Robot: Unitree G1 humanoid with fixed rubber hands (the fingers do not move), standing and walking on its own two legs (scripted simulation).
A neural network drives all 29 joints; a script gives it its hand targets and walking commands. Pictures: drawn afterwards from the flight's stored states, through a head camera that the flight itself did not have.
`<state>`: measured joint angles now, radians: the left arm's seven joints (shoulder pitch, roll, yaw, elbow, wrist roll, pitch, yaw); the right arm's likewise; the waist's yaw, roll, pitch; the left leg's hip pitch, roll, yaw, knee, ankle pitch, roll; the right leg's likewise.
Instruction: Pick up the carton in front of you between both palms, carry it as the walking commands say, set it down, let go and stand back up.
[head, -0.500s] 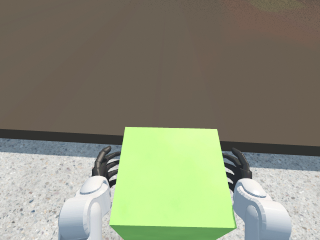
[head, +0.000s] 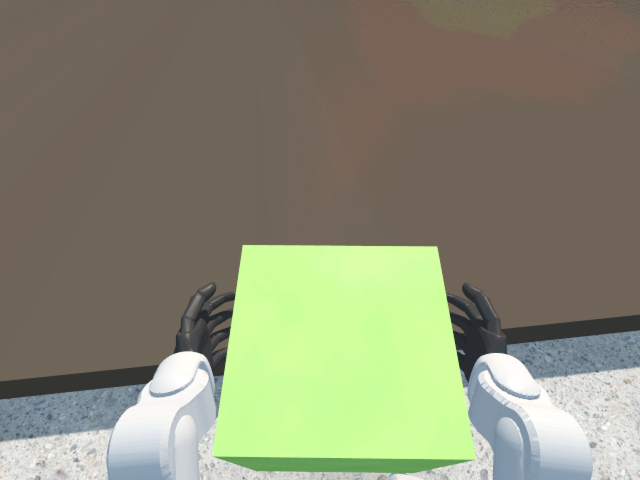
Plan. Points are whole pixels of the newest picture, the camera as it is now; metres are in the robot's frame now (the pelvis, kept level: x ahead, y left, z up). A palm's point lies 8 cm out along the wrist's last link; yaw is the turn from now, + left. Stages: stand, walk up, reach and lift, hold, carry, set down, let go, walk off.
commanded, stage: carry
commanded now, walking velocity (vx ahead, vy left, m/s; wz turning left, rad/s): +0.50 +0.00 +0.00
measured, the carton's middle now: (337, 371) +0.24 -0.01 +0.02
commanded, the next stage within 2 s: none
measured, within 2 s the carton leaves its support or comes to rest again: neither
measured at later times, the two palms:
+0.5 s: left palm (234, 121) +0.64 +0.15 +0.12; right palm (411, 110) +0.67 -0.15 +0.12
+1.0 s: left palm (269, 44) +1.00 +0.12 +0.11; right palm (397, 37) +1.02 -0.18 +0.12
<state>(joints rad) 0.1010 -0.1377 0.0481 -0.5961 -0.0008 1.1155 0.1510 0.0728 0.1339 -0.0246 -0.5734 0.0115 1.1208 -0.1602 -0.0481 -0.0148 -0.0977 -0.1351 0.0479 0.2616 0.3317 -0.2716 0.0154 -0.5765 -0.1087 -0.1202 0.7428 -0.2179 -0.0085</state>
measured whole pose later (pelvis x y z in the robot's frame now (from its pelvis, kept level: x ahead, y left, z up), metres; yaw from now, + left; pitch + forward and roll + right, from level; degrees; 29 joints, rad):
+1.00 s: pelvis +0.66 -0.06 +0.01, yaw +3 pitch +6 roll -1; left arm -0.50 -0.16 0.26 -0.25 0.01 1.06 0.21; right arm -0.46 0.13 -0.26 -0.30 0.03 1.07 -0.20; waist 0.04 -0.01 0.09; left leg -0.24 0.06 0.00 0.97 -0.31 0.02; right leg -0.89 -0.01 -0.19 1.16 -0.36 -0.15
